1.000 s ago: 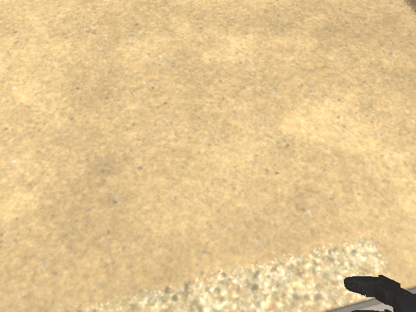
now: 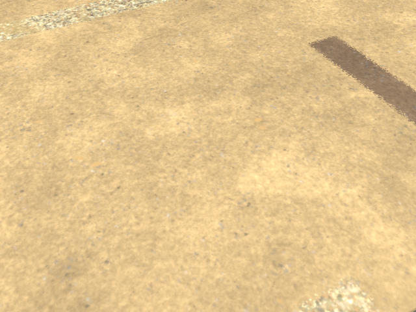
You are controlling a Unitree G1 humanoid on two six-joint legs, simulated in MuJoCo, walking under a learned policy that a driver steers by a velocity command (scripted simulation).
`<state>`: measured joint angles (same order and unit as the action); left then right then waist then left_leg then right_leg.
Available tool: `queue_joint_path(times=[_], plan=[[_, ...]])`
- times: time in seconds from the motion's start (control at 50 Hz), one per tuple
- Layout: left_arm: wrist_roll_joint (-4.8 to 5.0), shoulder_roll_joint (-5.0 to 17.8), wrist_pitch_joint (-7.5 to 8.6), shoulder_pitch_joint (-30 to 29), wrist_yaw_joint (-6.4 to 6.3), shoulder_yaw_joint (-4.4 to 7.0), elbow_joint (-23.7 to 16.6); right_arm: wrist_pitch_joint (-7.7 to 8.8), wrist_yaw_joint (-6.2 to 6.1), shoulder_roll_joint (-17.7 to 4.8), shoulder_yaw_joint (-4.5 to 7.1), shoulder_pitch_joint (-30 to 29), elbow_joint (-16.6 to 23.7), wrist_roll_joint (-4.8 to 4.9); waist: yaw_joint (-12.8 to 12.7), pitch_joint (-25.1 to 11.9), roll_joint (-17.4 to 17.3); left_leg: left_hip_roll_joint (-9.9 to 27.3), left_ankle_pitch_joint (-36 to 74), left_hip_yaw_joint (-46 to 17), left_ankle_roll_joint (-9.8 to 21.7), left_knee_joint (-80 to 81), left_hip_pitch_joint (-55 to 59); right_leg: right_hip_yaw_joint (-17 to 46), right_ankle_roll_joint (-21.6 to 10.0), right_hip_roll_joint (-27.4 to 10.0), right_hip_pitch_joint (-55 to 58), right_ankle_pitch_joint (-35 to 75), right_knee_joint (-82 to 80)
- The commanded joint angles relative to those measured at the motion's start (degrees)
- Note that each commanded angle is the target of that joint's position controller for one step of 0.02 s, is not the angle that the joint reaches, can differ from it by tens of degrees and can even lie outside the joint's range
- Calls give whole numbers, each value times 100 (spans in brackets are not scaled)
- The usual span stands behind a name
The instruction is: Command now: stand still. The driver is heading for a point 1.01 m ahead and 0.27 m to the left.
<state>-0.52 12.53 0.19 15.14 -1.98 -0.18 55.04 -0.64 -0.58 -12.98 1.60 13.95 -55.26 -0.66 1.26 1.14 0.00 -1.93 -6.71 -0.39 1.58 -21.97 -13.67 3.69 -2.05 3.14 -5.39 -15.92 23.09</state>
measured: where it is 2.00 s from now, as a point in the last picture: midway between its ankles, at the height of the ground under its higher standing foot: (173, 158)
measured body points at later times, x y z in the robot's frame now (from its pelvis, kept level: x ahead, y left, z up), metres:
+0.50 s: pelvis +0.08 +0.03 +0.00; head +0.08 +0.05 +0.45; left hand +0.02 +0.29 -0.16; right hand +0.19 -0.24 -0.12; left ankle +0.13 +0.14 -0.73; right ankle -0.04 -0.10 -0.74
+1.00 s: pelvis +0.42 +0.06 -0.04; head +0.47 +0.06 +0.41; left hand +0.68 +0.26 -0.12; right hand +0.30 -0.17 -0.17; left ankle +0.15 +0.15 -0.73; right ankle +0.60 -0.02 -0.74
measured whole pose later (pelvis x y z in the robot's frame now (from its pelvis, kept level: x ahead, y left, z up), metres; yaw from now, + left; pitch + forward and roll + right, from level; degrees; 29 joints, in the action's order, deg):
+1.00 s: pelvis +0.42 +0.06 -0.04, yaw +1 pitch +3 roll -1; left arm -1.4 12.1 3.6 -5.6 2.3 0.9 44.0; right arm 6.0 -0.5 -10.6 1.6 30.9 -62.1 -1.4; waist 4.1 2.4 -0.4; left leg -1.1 -24.9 2.0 2.6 -7.9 18.1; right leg -7.6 -8.6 0.9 -34.7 -5.1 31.9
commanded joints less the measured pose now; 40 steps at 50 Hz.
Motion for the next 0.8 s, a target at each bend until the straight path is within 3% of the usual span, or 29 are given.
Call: queue_joint_path(times=[0.02, 0.22, 0.24, 0.26, 0.28, 0.3, 0.32, 0.34, 0.38, 0.42, 0.44, 0.48, 0.5, 0.52, 0.54, 0.56, 0.58, 0.6, 0.62, 0.66, 0.72, 0.8], plan=[[2, 547, 56, 200, -35, 114, -23, 44, -36, -545, 106, 52, 16, 3, -16, 110, -46, 616, 11, -725, 122, 320, 587, 579, -214, -642, -757, 374, -591], [-1, 370, 57, 430, -89, 65, 467, 21, -98, -404, 56, 82, -492, 3, -15, 163, 29, 612, 224, -688, 146, 243, 645, 526, -195, -663, -677, 672, -580], [-20, 418, 48, 625, -79, 92, 535, 8, -91, -405, 61, 147, -535, 0, -68, -58, 66, 449, -830, -582, 193, 126, 640, 519, -276, -566, -601, -522, -653], [-37, 613, 17, 685, -58, 166, 517, -26, -70, -549, 126, 103, -491, -17, -132, 71, 234, 218, -2290, -428, 287, -197, 263, 714, -469, -543, -700, -2059, -690], [-57, 778, -6, 902, -25, 232, 515, -44, -13, -634, 160, -214, -331, -54, -315, 462, 384, 133, -3086, -429, 324, -522, -610, 1245, -732, -801, -689, -3330, -1007], [-26, 949, 15, 1181, -14, 307, 572, -10, 65, -420, 114, -735, -58, -56, -545, 879, 845, -15, -2643, -23, 215, -1113, -1496, 2052, -1067, -1364, -347, -3968, -1599], [-15, 972, 67, 1123, -29, 365, 583, 55, 109, -274, 77, -1165, 174, -57, -617, 1303, 1155, 144, -1525, 328, 137, -1871, -2184, 2613, -1314, -1979, -139, -3554, -2032], [-63, 868, 131, 1115, -22, 382, 570, 125, 126, -473, 153, -1306, 248, -93, -607, 1266, 803, 361, -1405, 145, 102, -2356, -2713, 2678, -1375, -2121, 198, -2890, -2100], [-73, 858, 292, 905, 5, 436, 487, 270, 221, -557, 234, -1074, 253, -118, -358, 811, 490, 550, -1171, 32, 38, -2530, -2907, 2146, -1263, -1950, 794, -1916, -1919], [-22, 844, 421, 631, 30, 469, 387, 341, 307, -492, 253, -995, 307, -64, -203, 585, 672, 499, -1017, 169, 33, -2082, -2105, 1478, -1053, -1598, 391, -1591, -1893], [-21, 874, 462, 580, 40, 487, 365, 341, 327, -419, 244, -1026, 378, -41, -170, 641, 837, 490, -1037, 240, 61, -1742, -1600, 1312, -1014, -1561, -27, -1613, -1905], [-24, 878, 495, 470, 70, 510, 346, 316, 327, -379, 265, -726, 370, -6, 7, 777, 829, 327, -1059, 579, 116, -1159, -448, 1012, -997, -1498, -828, -1608, -1759], [-18, 911, 499, 376, 86, 526, 319, 317, 299, -390, 299, -246, 240, -3, 240, 730, 619, 174, -855, 818, 147, -914, 391, 858, -1003, -1450, -1308, -1480, -1466], [-44, 926, 526, 319, 112, 522, 289, 346, 233, -538, 389, 494, 21, -22, 589, 508, 263, -32, -994, 907, 201, -766, 1467, 616, -971, -1283, -1811, -539, -641], [-119, 832, 574, 214, 157, 481, 240, 430, 138, -883, 531, 1717, -328, -72, 1156, -103, -567, 327, -1659, 254, 344, -483, 2845, 58, -847, -816, -2470, 557, 1368], [-20, 144, 644, 124, 226, 321, -185, 499, 90, -1646, 656, 2650, -524, -219, 1188, -705, -2625, 2175, -4654, -3213, 916, 1099, 3531, -647, -470, 83, -3858, -1011, 3932], [-116, 374, 648, -280, 266, 370, -304, 465, 108, -942, 437, 1781, -377, -217, 720, -145, -1396, 2339, -4958, -4416, 963, 1649, 2558, 208, -619, 9, -4369, -836, 4883], [-96, 450, 637, -488, 336, 387, -418, 475, 121, -924, 401, 939, -93, -185, 334, 241, -645, 2312, -4339, -3625, 923, 1357, 2005, 190, -673, -484, -4574, -143, 5126], [-103, 525, 638, -410, 416, 396, -348, 527, 151, -825, 373, 678, -5, -145, 172, 141, -133, 2042, -3611, -2923, 898, 1328, 1631, 141, -623, -773, -4230, 328, 4936], [-255, 423, 530, -250, 501, 387, -324, 608, 128, -628, 267, 601, -49, -86, -125, 173, -306, 1637, -2997, -2134, 783, 1614, 1082, -4, -408, -999, -3799, 530, 4537], [-219, 364, 345, -755, 558, 349, -553, 709, 87, -550, 217, 990, -205, -45, -114, 578, -286, 1390, -2137, -1515, 840, 1903, 981, -286, -166, -1059, -4277, 943, 4321], [-168, 353, 305, -1969, 570, 288, -1081, 789, 110, -465, 162, 1391, -248, -16, 93, 947, -125, 1144, -642, -725, 932, 2248, 848, -670, -10, -939, -4307, 1558, 2898]])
